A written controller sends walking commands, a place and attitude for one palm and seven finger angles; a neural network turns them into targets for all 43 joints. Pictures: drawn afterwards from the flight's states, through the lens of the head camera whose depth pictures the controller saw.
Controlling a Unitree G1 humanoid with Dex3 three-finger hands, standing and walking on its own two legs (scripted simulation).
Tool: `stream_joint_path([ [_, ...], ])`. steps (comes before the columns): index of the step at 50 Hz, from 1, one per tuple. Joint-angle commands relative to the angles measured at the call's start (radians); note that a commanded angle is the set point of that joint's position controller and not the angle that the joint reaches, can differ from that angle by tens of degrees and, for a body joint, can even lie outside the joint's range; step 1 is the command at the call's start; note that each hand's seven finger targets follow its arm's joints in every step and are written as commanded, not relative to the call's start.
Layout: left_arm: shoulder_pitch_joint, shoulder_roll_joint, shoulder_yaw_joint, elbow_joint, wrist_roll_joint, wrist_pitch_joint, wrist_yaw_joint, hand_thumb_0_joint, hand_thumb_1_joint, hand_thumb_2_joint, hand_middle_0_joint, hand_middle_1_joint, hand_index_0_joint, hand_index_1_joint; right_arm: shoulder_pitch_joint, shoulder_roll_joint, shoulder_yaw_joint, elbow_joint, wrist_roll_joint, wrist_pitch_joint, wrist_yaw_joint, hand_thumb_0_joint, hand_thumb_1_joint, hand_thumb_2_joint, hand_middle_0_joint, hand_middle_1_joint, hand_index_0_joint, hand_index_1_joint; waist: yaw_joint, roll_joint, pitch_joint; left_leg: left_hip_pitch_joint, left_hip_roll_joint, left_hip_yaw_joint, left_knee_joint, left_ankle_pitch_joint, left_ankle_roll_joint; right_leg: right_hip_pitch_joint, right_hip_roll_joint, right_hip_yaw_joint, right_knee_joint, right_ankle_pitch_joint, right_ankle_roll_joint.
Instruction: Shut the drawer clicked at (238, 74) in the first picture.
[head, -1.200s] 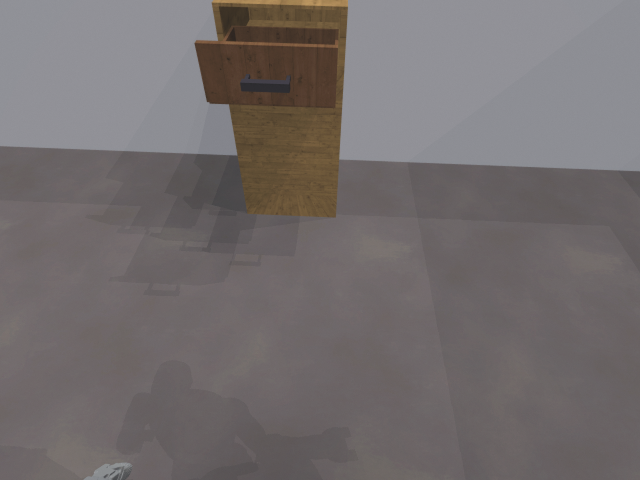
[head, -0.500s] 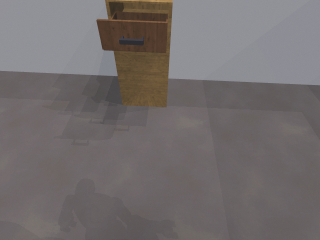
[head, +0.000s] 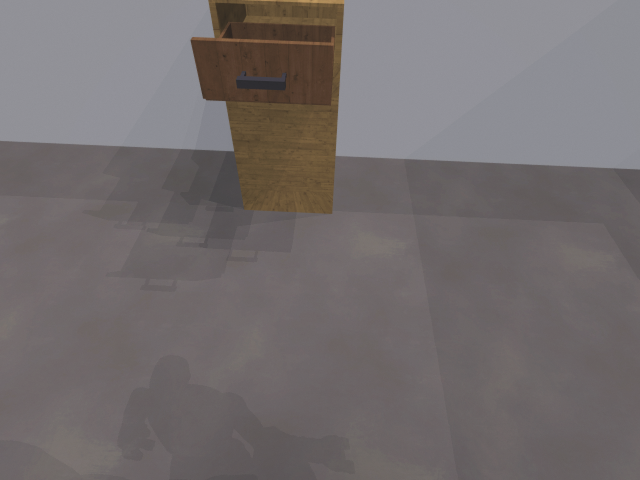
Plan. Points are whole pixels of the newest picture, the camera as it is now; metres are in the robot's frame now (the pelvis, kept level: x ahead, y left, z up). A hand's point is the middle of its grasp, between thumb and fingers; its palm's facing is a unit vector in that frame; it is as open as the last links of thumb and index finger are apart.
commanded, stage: look at it before walking up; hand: left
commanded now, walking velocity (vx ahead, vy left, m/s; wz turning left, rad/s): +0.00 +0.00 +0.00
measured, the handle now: (262, 79) +1.04 +0.22 +0.01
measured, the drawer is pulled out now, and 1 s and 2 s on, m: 0.29 0.29 0.29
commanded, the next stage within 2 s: walk to a spot facing it in 0.24 s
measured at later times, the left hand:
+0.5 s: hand out of the picture +0.07 +0.23 -0.17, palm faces -0.01 -0.96 -0.29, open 7.4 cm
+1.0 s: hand (222, 396) +0.28 +0.18 -0.19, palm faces -0.06 -0.99 -0.16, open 7.3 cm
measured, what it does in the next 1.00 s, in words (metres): walks ahead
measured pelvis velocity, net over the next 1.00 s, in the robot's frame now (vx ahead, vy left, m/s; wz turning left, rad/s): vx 0.20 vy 0.01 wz -0.02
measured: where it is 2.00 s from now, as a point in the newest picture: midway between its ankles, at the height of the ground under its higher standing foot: (328, 382)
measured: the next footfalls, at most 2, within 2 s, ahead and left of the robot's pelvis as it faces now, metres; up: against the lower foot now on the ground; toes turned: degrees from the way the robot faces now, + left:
right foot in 1.06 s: +0.39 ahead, -0.10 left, +0.00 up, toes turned -9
left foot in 1.58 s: +0.54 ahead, +0.12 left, +0.00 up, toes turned +15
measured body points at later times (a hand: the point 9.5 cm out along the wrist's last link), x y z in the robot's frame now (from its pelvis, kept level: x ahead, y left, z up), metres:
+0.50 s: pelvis +0.02 +0.00 +0.00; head +0.01 +0.00 +0.45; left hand +0.07 +0.28 -0.15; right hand +0.08 -0.28 -0.15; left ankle +0.01 +0.13 -0.74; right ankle +0.01 -0.11 -0.74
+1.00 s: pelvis +0.20 +0.01 -0.02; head +0.24 +0.01 +0.43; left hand +0.29 +0.24 -0.17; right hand +0.03 -0.17 -0.15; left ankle +0.03 +0.12 -0.74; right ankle +0.33 -0.11 -0.72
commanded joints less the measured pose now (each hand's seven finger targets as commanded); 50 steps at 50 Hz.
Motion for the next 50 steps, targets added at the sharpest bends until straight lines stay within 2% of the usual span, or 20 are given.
stream_joint_path([
  [1,-0.037,0.203,0.047,-0.067,0.003,-0.023,0.017,0.0,0.9,0.9,-0.2,-0.3,-0.2,-0.3,-0.041,-0.203,-0.042,-0.065,0.006,-0.023,-0.013,0.0,-0.9,-0.9,0.2,0.3,0.2,0.3,-0.001,0.001,-0.059,0.007,0.103,-0.084,-0.056,0.117,0.043,0.01,-0.124,0.115,-0.077,0.088,-0.023],
  [17,-0.034,0.202,0.046,-0.061,0.002,-0.023,0.017,0.0,0.9,0.9,-0.2,-0.3,-0.2,-0.3,-0.047,-0.206,-0.039,-0.061,0.006,-0.023,-0.014,0.0,-0.9,-0.9,0.2,0.3,0.2,0.3,0.0,0.008,-0.055,0.025,0.105,-0.081,-0.066,0.131,0.042,0.015,-0.123,0.113,-0.081,0.11,-0.021],
  [19,0.046,0.076,0.019,-0.025,0.002,-0.003,0.021,0.0,0.9,0.9,-0.2,-0.3,-0.2,-0.3,0.022,-0.076,-0.008,-0.03,-0.002,-0.005,-0.009,0.0,-0.9,-0.9,0.2,0.3,0.2,0.3,0.001,0.005,-0.076,0.021,0.09,-0.049,-0.038,0.001,0.024,0.02,-0.115,0.106,-0.074,-0.06,-0.005],
  [22,0.095,0.098,0.035,-0.021,0.013,0.01,0.009,0.0,0.9,0.9,-0.2,-0.3,-0.2,-0.3,0.057,-0.065,-0.015,-0.03,-0.012,0.007,-0.003,0.0,-0.9,-0.9,0.2,0.3,0.2,0.3,0.014,-0.064,0.037,-0.127,0.043,-0.026,0.012,-0.301,0.032,-0.027,-0.125,0.168,-0.12,-0.392,-0.035],
  [24,0.144,0.124,0.052,-0.026,0.014,0.009,0.006,0.0,0.9,0.9,-0.2,-0.3,-0.2,-0.3,0.063,-0.049,-0.02,-0.049,-0.014,0.008,0.0,0.0,-0.9,-0.9,0.2,0.3,0.2,0.3,0.028,-0.143,0.092,-0.225,0.007,0.035,0.147,-0.31,0.027,-0.032,-0.191,0.262,-0.188,-0.519,-0.083],
  [26,0.177,0.139,0.068,-0.033,0.013,-0.001,0.01,0.0,0.9,0.9,-0.2,-0.3,-0.2,-0.3,0.073,-0.034,-0.03,-0.067,-0.013,0.001,0.003,0.0,-0.9,-0.9,0.2,0.3,0.2,0.3,0.025,-0.166,0.113,-0.258,0.022,0.072,0.27,-0.261,0.029,-0.042,-0.272,0.347,-0.239,-0.553,-0.138],
  [28,0.169,0.121,0.073,-0.045,0.012,-0.015,0.01,0.0,0.9,0.9,-0.2,-0.3,-0.2,-0.3,0.108,-0.016,-0.034,-0.072,-0.008,-0.014,0.005,0.0,-0.9,-0.9,0.2,0.3,0.2,0.3,0.001,-0.133,0.125,-0.217,0.045,0.071,0.254,-0.227,0.035,-0.079,-0.273,0.308,-0.206,-0.453,-0.157],
  [30,0.134,0.084,0.072,-0.058,0.01,-0.016,0.007,0.0,0.9,0.9,-0.2,-0.3,-0.2,-0.3,0.208,0.011,-0.039,-0.043,-0.005,-0.026,0.007,0.0,-0.9,-0.9,0.2,0.3,0.2,0.3,-0.044,-0.045,0.122,-0.033,0.041,0.082,0.111,-0.196,0.044,-0.2,-0.201,0.173,-0.089,-0.385,-0.123],
  [31,0.12,0.035,0.066,-0.068,0.008,-0.015,0.003,0.0,0.9,0.9,-0.2,-0.3,-0.2,-0.3,0.295,-0.002,-0.045,-0.016,-0.006,-0.034,0.001,0.0,-0.9,-0.9,0.2,0.3,0.2,0.3,-0.075,0.053,0.118,0.058,0.081,-0.017,-0.001,-0.255,0.064,-0.284,-0.117,0.09,0.064,-0.336,-0.088],
  [32,0.105,-0.034,0.055,-0.091,0.003,-0.016,-0.004,0.0,0.9,0.9,-0.2,-0.3,-0.2,-0.3,0.411,-0.08,-0.068,0.017,-0.018,-0.044,-0.01,0.0,-0.9,-0.9,0.2,0.3,0.2,0.3,-0.112,0.291,0.106,0.162,0.267,-0.303,-0.161,-0.367,0.137,-0.433,-0.002,-0.055,0.378,-0.272,-0.033],
  [33,0.033,-0.04,0.05,-0.131,0.012,-0.032,0.0,0.0,0.9,0.9,-0.2,-0.3,-0.2,-0.3,0.491,-0.099,-0.074,0.032,-0.017,-0.049,-0.02,0.0,-0.9,-0.9,0.2,0.3,0.2,0.3,-0.127,0.289,0.13,0.209,0.378,-0.471,-0.238,-0.266,0.199,-0.565,0.011,-0.044,0.571,-0.346,-0.026],
  [34,0.024,-0.027,0.061,-0.128,0.02,-0.033,0.004,0.0,0.9,0.9,-0.2,-0.3,-0.2,-0.3,0.477,-0.059,-0.064,0.035,-0.011,-0.051,-0.025,0.0,-0.9,-0.9,0.2,0.3,0.2,0.3,-0.103,0.212,0.159,0.18,0.387,-0.434,-0.227,-0.184,0.213,-0.595,-0.047,0.021,0.668,-0.291,-0.031],
  [36,0.04,-0.046,0.064,-0.105,0.019,-0.043,-0.009,0.0,0.9,0.9,-0.2,-0.3,-0.2,-0.3,0.433,0.003,-0.051,0.02,-0.005,-0.07,-0.031,0.0,-0.9,-0.9,0.2,0.3,0.2,0.3,-0.073,0.085,0.144,0.189,0.356,-0.323,-0.193,0.049,0.227,-0.604,-0.095,0.025,0.735,-0.197,-0.024],
  [37,0.053,-0.066,0.064,-0.096,0.019,-0.043,-0.014,0.0,0.9,0.9,-0.2,-0.3,-0.2,-0.3,0.419,0.024,-0.048,0.017,-0.005,-0.079,-0.034,0.0,-0.9,-0.9,0.2,0.3,0.2,0.3,-0.055,0.071,0.134,0.19,0.331,-0.25,-0.186,0.162,0.216,-0.59,-0.104,0.014,0.741,-0.163,-0.013],
  [39,0.07,-0.096,0.061,-0.091,0.017,-0.034,-0.02,0.0,0.9,0.9,-0.2,-0.3,-0.2,-0.3,0.426,0.038,-0.047,0.028,-0.002,-0.091,-0.04,0.0,-0.9,-0.9,0.2,0.3,0.2,0.3,-0.036,0.099,0.098,0.207,0.282,-0.122,-0.175,0.281,0.198,-0.569,-0.109,-0.015,0.719,-0.108,0.003],
  [42,0.022,-0.128,0.057,-0.109,0.017,-0.025,-0.028,0.0,0.9,0.9,-0.2,-0.3,-0.2,-0.3,0.457,0.071,-0.044,0.052,0.002,-0.097,-0.046,0.0,-0.9,-0.9,0.2,0.3,0.2,0.3,-0.034,0.12,0.125,0.213,0.237,-0.028,-0.194,0.369,0.173,-0.59,-0.1,-0.068,0.631,-0.032,0.008],
  [45,-0.071,-0.148,0.052,-0.143,0.01,-0.03,-0.032,0.0,0.9,0.9,-0.2,-0.3,-0.2,-0.3,0.475,0.088,-0.041,0.069,-0.004,-0.097,-0.046,0.0,-0.9,-0.9,0.2,0.3,0.2,0.3,-0.052,0.138,0.145,0.164,0.204,0.047,-0.203,0.422,0.151,-0.483,-0.075,-0.128,0.4,0.032,-0.002],
  [47,-0.082,-0.151,0.055,-0.146,0.006,-0.034,-0.03,0.0,0.9,0.9,-0.2,-0.3,-0.2,-0.3,0.473,0.072,-0.046,0.082,-0.004,-0.092,-0.046,0.0,-0.9,-0.9,0.2,0.3,0.2,0.3,-0.048,0.152,0.138,0.152,0.224,0.063,-0.19,0.501,0.156,-0.383,-0.049,-0.146,0.306,0.035,-0.024],
  [49,-0.018,-0.131,0.063,-0.126,0.009,-0.038,-0.024,0.0,0.9,0.9,-0.2,-0.3,-0.2,-0.3,0.46,0.05,-0.055,0.087,-0.002,-0.088,-0.046,0.0,-0.9,-0.9,0.2,0.3,0.2,0.3,-0.011,0.158,0.101,0.159,0.242,0.083,-0.085,0.693,0.152,-0.262,-0.018,-0.155,0.272,0.025,-0.054],
  [50,0.061,-0.112,0.07,-0.105,0.011,-0.04,-0.019,0.0,0.9,0.9,-0.2,-0.3,-0.2,-0.3,0.447,0.041,-0.059,0.087,-0.003,-0.087,-0.044,0.0,-0.9,-0.9,0.2,0.3,0.2,0.3,0.028,0.157,0.061,0.155,0.243,0.094,0.008,0.76,0.14,-0.171,-0.005,-0.155,0.25,0.023,-0.066],
])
